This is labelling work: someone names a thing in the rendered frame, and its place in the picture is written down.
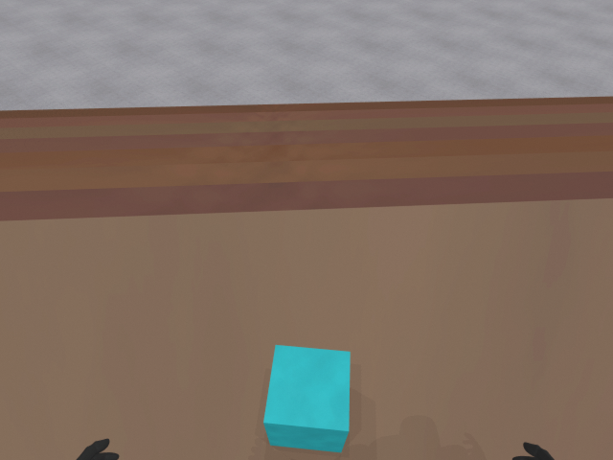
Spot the robot left hand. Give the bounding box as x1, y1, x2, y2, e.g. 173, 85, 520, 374
77, 439, 119, 460

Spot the carton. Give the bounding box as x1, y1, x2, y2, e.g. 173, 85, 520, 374
263, 345, 351, 452

